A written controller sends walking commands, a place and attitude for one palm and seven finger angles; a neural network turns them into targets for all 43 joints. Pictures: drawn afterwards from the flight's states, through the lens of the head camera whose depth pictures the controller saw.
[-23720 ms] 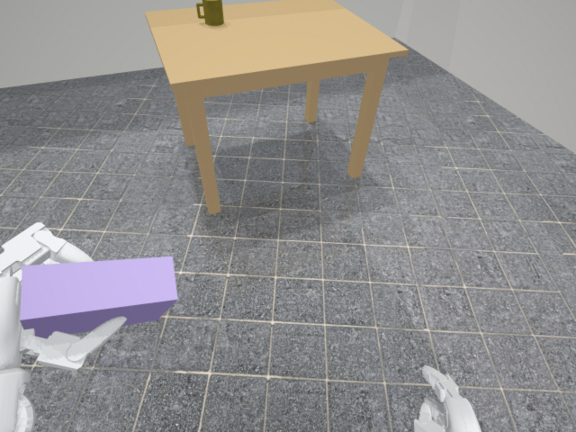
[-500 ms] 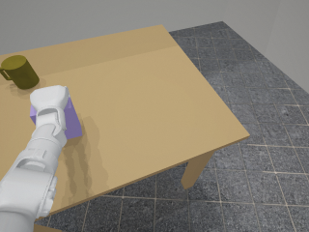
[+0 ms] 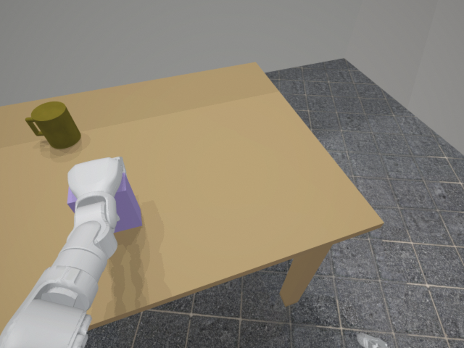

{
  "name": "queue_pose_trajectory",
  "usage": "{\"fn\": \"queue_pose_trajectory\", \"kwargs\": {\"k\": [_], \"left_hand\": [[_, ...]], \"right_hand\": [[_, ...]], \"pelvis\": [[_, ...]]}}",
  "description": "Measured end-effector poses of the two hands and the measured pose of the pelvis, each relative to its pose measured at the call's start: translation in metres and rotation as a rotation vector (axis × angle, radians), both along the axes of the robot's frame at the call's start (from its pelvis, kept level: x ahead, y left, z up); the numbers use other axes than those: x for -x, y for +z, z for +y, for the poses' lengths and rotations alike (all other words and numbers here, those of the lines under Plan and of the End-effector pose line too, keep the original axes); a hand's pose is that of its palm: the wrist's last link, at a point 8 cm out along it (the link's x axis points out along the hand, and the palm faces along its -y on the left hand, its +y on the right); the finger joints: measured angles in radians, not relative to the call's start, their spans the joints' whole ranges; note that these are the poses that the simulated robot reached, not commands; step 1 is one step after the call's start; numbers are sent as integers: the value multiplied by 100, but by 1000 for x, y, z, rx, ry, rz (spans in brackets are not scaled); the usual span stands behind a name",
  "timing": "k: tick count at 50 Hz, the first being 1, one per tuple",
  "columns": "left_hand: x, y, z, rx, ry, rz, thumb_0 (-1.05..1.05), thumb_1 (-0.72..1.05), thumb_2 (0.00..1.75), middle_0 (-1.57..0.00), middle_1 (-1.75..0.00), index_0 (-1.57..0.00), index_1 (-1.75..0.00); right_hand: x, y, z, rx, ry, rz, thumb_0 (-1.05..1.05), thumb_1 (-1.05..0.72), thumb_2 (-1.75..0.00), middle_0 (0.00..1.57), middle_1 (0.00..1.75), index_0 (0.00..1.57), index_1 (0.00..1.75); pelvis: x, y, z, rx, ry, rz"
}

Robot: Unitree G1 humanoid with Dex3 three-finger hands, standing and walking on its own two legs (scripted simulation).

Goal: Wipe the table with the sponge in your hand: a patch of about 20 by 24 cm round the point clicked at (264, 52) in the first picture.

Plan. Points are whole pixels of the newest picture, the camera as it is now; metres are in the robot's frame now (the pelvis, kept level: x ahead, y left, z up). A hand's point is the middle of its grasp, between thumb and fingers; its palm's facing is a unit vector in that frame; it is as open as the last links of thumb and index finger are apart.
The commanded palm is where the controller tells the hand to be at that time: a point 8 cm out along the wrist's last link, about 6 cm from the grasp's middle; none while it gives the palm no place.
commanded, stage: wipe back along the middle lane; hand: left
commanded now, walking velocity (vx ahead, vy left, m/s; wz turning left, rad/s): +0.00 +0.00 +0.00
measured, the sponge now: (111, 212) +0.38 +0.27 -0.02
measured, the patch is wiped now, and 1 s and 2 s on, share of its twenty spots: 0.80 0.85 0.85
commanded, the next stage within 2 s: slide across to the third lane in 1.10 s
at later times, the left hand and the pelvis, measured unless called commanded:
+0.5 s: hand (113, 213) +0.34 +0.24 +0.03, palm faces -0.03 -0.03 -1.00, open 9.4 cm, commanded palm +0.30 +0.22 +0.06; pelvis +0.00 +0.00 +0.00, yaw +1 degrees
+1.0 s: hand (113, 240) +0.29 +0.22 +0.03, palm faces -0.02 -0.06 -1.00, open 9.4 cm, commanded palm +0.24 +0.21 +0.07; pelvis +0.00 -0.02 +0.01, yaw +0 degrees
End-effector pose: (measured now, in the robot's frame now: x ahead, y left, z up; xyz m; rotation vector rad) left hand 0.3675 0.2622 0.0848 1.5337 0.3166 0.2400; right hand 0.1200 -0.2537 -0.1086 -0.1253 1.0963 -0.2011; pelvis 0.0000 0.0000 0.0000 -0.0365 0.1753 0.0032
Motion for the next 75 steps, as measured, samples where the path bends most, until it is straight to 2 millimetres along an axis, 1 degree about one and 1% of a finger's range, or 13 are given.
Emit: {"fn": "queue_pose_trajectory", "kwargs": {"k": [8, 13, 17, 29, 34, 40, 45, 52, 61, 65, 75], "left_hand": [[14, 0, -5, 0, 1, -2, 0, -45, 112, -75, -148, -75, -150], [23, 0, -10, 0, -1, -7, 0, -45, 112, -75, -148, -75, -150], [29, 0, -14, 0, 1, -12, 0, -45, 112, -75, -148, -76, -150], [51, 0, -32, 3, -4, -19, 0, -45, 112, -76, -148, -76, -149], [61, 0, -36, 2, -5, -20, 1, -45, 111, -76, -148, -76, -149], [75, 1, -36, 26, 15, -23, 3, -45, 111, -75, -148, -76, -149], [85, 1, -40, 23, 10, -13, 3, -44, 111, -75, -148, -76, -149], [103, 2, -44, 41, -1, -28, 3, -44, 111, -74, -149, -76, -149], [125, 2, -51, 54, -3, -45, 4, -44, 110, -74, -149, -76, -148], [128, 1, -53, 54, 3, -36, 4, -44, 110, -74, -149, -77, -148], [124, 1, -63, 45, -38, 4, 2, -45, 110, -76, -146, -79, -145]], "right_hand": [[-20, 4, 19, -26, 47, -51, 0, -91, -90, 20, 30, 20, 30], [-27, 4, 27, -42, 70, -67, 0, -91, -90, 20, 30, 20, 30], [-30, 4, 30, -51, 83, -73, 0, -91, -90, 20, 30, 20, 30], [-42, 7, 23, -66, 102, -118, 1, -91, -90, 20, 30, 20, 30], [-49, 13, 16, -60, 98, -154, 1, -91, -90, 20, 30, 20, 30], [-57, 22, 6, -47, 97, -194, 1, -91, -90, 20, 30, 20, 30], [-64, 25, 1, -44, 103, -222, 1, -91, -90, 20, 30, 20, 30], [-69, 29, 3, -60, 112, -256, 1, -91, -90, 20, 30, 20, 30], [-75, 31, 13, -84, 138, -284, 1, -91, -90, 20, 30, 20, 30], [-75, 32, 18, -83, 150, -287, 1, -91, -90, 20, 30, 20, 30], [-72, 30, 26, -87, 159, -288, 1, -91, -90, 20, 30, 20, 30]], "pelvis": [[3, 1, 4, -2, 11, -22], [4, 1, 5, -4, 15, -31], [5, 0, 4, -6, 17, -38], [4, 1, -5, -15, 13, -64], [3, 2, -10, -20, 5, -81], [3, 4, -16, -25, -1, -99], [4, 5, -19, -27, -3, -108], [4, 5, -21, -31, -10, -118], [9, 5, -20, -33, -13, -136], [13, 5, -20, -33, -8, -144], [22, 4, -17, -31, 6, -155]]}}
